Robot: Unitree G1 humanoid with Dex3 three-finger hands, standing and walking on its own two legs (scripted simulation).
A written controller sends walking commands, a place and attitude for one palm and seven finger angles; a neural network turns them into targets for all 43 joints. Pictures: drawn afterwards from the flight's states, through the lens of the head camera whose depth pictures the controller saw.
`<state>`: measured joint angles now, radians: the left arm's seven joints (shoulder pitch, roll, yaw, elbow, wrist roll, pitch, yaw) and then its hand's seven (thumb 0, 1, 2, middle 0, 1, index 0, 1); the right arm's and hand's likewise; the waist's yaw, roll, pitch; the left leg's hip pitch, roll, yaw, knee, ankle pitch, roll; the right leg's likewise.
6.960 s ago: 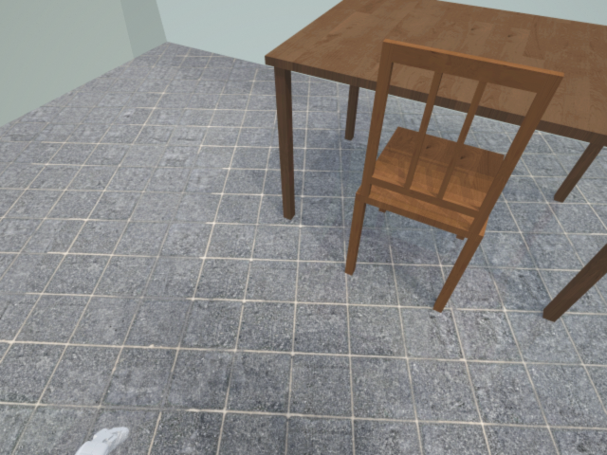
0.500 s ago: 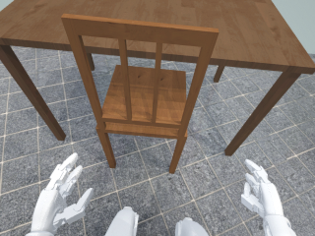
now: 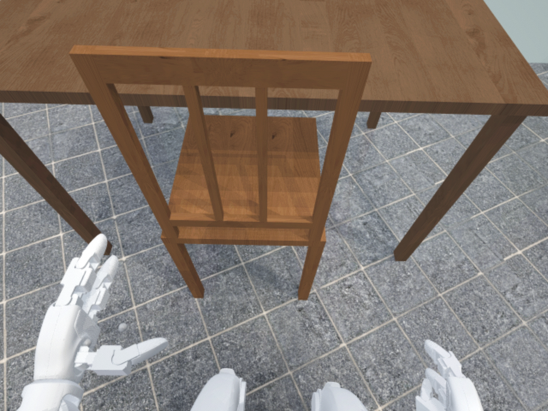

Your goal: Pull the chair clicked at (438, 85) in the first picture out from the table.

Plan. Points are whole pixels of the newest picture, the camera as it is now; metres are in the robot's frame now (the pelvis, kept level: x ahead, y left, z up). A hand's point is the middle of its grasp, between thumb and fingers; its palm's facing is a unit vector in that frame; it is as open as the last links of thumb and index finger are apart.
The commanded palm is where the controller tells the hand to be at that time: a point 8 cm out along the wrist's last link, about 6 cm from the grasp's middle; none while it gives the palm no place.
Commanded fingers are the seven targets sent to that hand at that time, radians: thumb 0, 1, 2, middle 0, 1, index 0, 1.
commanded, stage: raise the hand toward the chair's back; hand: left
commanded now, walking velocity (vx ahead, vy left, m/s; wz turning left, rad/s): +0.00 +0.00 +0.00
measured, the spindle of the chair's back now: (208, 165) +0.50 +0.15 +0.02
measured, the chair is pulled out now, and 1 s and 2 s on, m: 0.00 0.00 0.00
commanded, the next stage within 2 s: aim the fingers beside a spindle in 1.12 s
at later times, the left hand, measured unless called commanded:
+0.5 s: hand (107, 321) +0.22 +0.22 +0.04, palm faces +0.02 -1.00 -0.06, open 16.8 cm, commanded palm +0.21 +0.28 +0.05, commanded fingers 0.00 -0.50 0.30 -0.06 -0.08 -0.06 -0.08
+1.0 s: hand (111, 304) +0.24 +0.22 +0.05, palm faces +0.05 -1.00 -0.08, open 16.9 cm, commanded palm +0.22 +0.27 +0.05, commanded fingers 0.00 -0.50 0.30 -0.06 -0.08 -0.06 -0.08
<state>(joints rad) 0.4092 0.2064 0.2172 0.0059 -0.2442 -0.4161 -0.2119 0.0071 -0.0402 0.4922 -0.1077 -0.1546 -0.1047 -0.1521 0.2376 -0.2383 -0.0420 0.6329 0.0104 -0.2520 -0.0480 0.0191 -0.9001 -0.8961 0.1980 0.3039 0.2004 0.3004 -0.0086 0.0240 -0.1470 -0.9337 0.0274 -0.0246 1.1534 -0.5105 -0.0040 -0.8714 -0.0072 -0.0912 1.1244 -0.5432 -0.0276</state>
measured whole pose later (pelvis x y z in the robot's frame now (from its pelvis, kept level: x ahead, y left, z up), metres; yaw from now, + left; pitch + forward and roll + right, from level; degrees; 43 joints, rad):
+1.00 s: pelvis +0.00 +0.01 +0.01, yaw +0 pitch +15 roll -3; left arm 0.28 0.26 0.22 0.08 -0.25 -0.37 -0.23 -0.01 -0.50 0.30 -0.06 -0.08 -0.06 -0.08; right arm 0.23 -0.26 0.01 0.57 0.01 -0.23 -0.04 0.02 -0.90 -0.90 0.20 0.30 0.20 0.30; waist -0.02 0.03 -0.13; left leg -0.88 0.02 -0.03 1.10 -0.49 0.01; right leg -0.80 -0.01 -0.10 1.05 -0.51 -0.01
